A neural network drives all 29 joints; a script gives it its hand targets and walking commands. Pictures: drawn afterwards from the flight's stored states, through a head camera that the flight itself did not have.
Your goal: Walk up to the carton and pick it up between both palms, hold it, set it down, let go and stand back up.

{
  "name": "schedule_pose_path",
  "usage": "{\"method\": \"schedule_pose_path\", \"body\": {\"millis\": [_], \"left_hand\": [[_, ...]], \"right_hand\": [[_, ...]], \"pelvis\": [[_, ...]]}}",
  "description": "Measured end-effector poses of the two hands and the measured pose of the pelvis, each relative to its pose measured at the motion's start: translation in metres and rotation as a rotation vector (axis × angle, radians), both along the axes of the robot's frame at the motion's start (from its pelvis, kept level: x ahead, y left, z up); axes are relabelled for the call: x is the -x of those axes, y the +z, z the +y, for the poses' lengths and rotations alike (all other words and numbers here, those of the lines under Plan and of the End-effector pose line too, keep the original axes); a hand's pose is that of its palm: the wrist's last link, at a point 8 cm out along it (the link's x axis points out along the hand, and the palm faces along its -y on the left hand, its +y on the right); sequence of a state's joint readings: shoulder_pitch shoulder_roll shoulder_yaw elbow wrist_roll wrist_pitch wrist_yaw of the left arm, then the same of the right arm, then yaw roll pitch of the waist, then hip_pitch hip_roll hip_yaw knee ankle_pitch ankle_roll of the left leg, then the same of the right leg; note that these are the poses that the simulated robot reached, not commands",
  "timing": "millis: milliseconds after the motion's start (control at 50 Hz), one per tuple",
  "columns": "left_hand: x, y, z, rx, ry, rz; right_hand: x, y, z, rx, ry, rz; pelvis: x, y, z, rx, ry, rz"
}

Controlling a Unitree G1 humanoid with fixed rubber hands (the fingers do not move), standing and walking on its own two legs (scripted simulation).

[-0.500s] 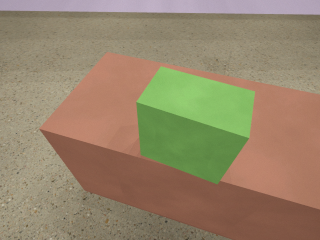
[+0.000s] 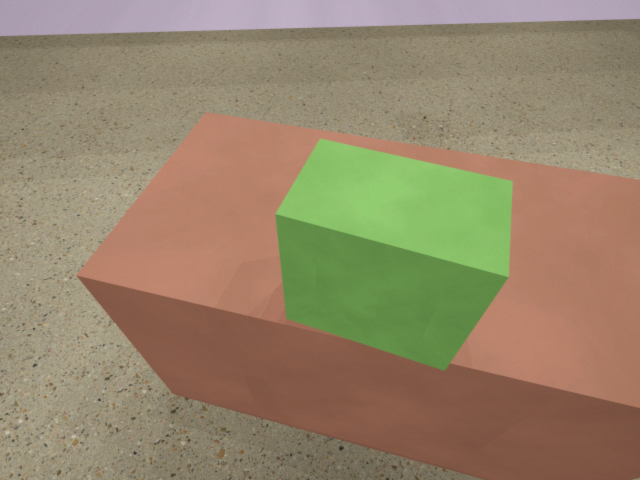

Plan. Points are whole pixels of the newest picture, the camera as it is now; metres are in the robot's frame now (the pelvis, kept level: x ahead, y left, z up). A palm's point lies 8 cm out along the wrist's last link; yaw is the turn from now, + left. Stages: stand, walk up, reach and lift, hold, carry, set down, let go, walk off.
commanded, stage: walk up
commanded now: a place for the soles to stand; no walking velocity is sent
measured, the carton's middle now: (384, 258) +0.41 -0.09 +0.01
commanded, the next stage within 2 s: reach and lift in 1.98 s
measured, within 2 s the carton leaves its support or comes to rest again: neither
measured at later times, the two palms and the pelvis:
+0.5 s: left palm out of the picture +0.02 +0.27 -0.13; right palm out of the picture +0.00 -0.23 -0.14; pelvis +0.00 +0.03 +0.00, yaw -11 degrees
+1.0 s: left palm out of the picture +0.10 +0.30 -0.14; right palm out of the picture -0.04 -0.18 -0.14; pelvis -0.01 +0.06 -0.01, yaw -21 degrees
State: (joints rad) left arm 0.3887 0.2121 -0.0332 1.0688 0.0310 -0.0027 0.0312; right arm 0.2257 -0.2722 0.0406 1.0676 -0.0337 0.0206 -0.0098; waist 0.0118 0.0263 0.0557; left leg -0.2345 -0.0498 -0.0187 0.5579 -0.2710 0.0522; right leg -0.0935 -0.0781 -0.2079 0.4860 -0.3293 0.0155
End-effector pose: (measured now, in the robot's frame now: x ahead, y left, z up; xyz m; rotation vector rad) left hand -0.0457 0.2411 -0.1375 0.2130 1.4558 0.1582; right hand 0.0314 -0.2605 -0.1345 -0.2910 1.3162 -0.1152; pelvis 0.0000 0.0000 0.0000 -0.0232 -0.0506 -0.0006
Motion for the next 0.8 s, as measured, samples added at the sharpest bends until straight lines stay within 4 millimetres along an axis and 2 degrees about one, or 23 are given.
{"method": "schedule_pose_path", "body": {"millis": [160,400,520,660,720,800], "left_hand": [[-0.024,-0.001,0.024,0.002,-0.072,0.006],[-0.061,0.005,0.034,-0.037,-0.177,-0.049],[-0.067,0.004,0.033,-0.054,-0.210,-0.069],[-0.064,0.003,0.027,-0.066,-0.234,-0.091],[-0.061,0.002,0.033,-0.077,-0.223,-0.097],[-0.068,0.003,0.048,-0.085,-0.239,-0.099]], "right_hand": [[-0.004,0.003,0.022,0.000,-0.082,-0.026],[0.020,-0.004,0.032,-0.019,-0.187,-0.029],[0.031,-0.009,0.027,-0.020,-0.220,-0.043],[0.038,-0.015,0.012,-0.015,-0.241,-0.073],[0.039,-0.016,0.011,-0.009,-0.227,-0.077],[0.036,-0.012,0.022,0.000,-0.232,-0.102]], "pelvis": [[-0.004,0.001,0.021,-0.018,-0.067,0.016],[-0.002,0.000,0.031,-0.032,-0.163,0.019],[0.006,-0.004,0.029,-0.043,-0.203,0.010],[0.018,-0.012,0.024,-0.042,-0.243,0.011],[0.020,-0.014,0.028,-0.039,-0.258,0.020],[0.021,-0.013,0.041,-0.033,-0.283,0.032]]}}
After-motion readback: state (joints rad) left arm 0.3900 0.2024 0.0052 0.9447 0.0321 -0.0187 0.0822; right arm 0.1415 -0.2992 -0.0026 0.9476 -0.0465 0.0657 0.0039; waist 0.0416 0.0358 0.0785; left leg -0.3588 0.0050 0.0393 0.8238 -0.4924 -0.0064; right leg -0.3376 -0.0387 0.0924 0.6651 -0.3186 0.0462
